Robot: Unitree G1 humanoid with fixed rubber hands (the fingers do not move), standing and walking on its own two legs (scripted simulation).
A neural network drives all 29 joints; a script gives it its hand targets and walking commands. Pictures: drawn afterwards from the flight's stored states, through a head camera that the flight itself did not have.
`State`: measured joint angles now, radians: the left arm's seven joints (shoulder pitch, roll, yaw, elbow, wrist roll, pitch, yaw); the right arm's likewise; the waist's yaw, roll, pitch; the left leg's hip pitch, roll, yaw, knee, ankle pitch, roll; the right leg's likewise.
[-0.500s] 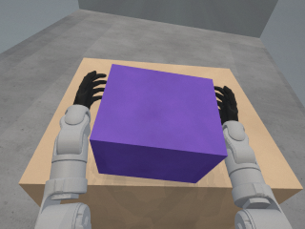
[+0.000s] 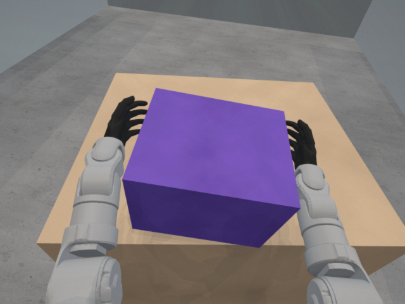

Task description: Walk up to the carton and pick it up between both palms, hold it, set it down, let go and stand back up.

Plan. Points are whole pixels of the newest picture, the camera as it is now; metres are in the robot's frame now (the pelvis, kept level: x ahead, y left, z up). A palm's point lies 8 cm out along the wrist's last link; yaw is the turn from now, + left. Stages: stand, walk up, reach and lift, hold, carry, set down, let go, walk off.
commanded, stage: set down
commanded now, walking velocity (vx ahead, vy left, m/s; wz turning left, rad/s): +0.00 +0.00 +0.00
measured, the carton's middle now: (208, 169) +0.37 -0.01 +0.08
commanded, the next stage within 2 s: none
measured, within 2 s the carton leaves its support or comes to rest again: rests again in 1.98 s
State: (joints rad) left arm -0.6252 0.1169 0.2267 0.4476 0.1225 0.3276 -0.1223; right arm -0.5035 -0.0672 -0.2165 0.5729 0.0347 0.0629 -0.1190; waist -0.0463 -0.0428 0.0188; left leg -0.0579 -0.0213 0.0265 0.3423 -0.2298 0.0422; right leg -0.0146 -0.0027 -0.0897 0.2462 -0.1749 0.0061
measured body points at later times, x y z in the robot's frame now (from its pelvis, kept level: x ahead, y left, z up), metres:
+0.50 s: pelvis +0.01 +0.00 +0.00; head +0.02 +0.03 +0.45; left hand +0.44 +0.16 +0.12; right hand +0.38 -0.21 +0.10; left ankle -0.02 +0.08 -0.75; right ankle -0.02 -0.12 -0.75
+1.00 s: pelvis +0.02 +0.00 +0.00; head +0.05 +0.03 +0.45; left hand +0.47 +0.15 +0.10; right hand +0.40 -0.21 +0.08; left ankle -0.02 +0.08 -0.75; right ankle -0.02 -0.12 -0.75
